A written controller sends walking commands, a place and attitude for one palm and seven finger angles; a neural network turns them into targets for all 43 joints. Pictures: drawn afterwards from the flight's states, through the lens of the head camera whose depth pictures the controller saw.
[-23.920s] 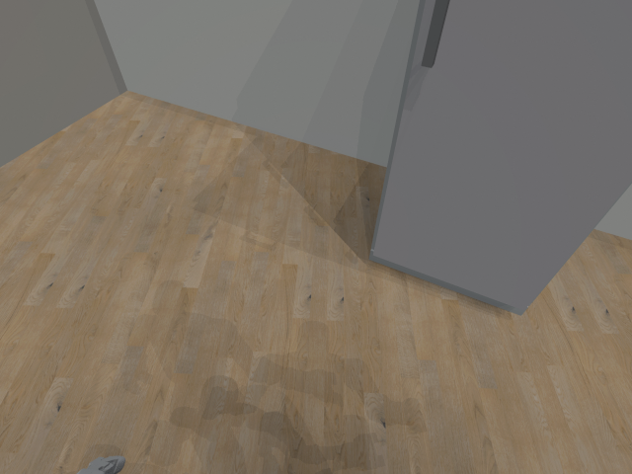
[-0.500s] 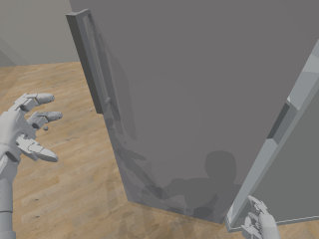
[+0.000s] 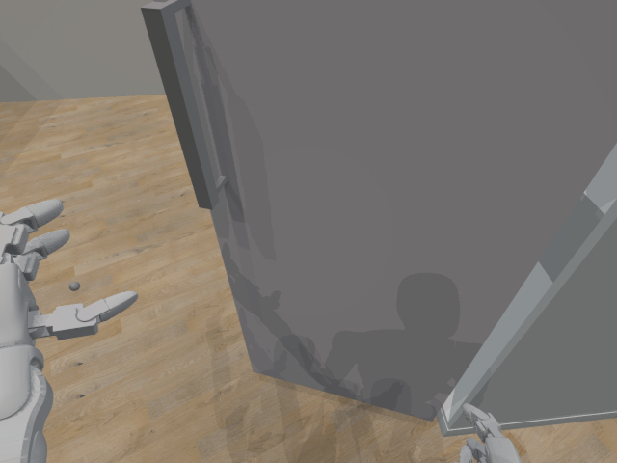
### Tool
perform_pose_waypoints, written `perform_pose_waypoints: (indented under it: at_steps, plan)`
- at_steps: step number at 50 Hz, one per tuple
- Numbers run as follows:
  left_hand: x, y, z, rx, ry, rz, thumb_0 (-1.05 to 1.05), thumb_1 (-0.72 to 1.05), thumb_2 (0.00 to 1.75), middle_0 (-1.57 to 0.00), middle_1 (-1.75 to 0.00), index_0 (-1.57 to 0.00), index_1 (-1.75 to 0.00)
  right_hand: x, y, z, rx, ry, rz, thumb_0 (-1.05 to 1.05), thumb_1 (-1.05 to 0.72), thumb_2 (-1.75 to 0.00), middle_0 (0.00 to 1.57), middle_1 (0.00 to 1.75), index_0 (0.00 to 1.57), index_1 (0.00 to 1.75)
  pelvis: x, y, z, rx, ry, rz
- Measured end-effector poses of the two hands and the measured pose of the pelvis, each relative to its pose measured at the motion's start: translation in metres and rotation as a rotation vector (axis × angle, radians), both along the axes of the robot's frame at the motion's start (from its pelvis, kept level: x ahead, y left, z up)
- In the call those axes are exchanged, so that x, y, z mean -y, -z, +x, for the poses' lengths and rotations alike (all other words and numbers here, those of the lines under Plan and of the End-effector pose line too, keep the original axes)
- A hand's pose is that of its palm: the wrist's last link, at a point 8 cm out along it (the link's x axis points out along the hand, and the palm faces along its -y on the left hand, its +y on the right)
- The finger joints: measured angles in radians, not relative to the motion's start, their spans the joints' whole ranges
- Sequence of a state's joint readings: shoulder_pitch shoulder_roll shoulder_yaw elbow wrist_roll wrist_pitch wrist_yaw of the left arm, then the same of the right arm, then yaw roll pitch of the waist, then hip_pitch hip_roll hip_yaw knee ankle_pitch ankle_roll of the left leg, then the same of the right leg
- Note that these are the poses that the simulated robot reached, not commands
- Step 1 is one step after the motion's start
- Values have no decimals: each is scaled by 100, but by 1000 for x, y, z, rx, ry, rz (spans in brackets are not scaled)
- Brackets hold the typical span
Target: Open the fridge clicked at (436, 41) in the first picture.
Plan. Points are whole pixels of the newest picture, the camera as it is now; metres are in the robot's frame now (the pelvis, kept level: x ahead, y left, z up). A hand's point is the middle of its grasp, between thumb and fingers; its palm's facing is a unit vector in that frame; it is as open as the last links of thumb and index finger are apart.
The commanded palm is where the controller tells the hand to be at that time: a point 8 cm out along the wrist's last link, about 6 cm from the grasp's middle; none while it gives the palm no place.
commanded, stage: draw the hand back to the body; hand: left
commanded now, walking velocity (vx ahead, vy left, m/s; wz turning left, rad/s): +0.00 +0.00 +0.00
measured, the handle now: (196, 116) +0.47 +0.23 +0.23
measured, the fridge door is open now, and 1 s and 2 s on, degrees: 69 69 69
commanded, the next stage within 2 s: step back with the hand held close in 0.74 s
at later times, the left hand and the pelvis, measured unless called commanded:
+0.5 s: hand (71, 323) +0.19 +0.27 +0.15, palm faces +0.50 -0.79 -0.35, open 7.8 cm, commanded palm +0.15 +0.30 +0.17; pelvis +0.01 +0.00 +0.00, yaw +0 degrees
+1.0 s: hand (76, 325) +0.19 +0.26 +0.16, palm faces +0.46 -0.79 -0.40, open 7.4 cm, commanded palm +0.13 +0.30 +0.17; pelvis -0.01 +0.00 +0.00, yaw +1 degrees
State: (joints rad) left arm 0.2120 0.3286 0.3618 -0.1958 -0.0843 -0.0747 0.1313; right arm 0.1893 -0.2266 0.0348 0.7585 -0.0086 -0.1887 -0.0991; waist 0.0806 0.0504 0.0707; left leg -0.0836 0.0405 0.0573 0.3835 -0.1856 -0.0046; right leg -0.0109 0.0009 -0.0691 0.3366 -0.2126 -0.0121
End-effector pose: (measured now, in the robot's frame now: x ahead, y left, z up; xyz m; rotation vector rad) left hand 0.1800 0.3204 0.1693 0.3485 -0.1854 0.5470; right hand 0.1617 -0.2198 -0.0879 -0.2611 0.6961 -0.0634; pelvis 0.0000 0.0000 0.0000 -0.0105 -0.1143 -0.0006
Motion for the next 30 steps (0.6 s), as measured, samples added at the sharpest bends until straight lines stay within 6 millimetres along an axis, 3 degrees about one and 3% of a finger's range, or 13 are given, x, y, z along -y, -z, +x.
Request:
perform_pose_waypoints:
  at_steps: [10,21,30]
  plan:
    - [11,-3,-5,-27,56,52,0,29,61,-23,-65,-23,-65,0,-8,16,41,26,13,1,-90,-89,21,30,21,30,-5,0,10,3,12,3]
    - [15,3,-30,-70,39,54,0,68,80,-22,-42,-22,-42,0,-16,31,74,2,5,1,-90,-89,21,30,21,30,-3,0,11,5,4,0]
    - [15,0,-38,-49,10,54,1,85,88,-21,-32,-21,-33,-3,-13,28,68,-15,12,1,-90,-89,21,30,21,30,2,0,6,15,-5,-1]
